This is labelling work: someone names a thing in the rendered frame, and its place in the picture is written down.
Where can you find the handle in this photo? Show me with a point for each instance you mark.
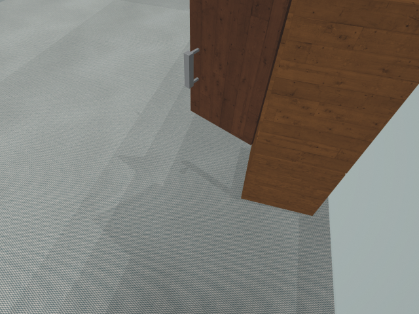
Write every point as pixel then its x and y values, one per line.
pixel 189 68

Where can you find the cupboard door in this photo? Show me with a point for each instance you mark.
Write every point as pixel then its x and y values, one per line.
pixel 238 42

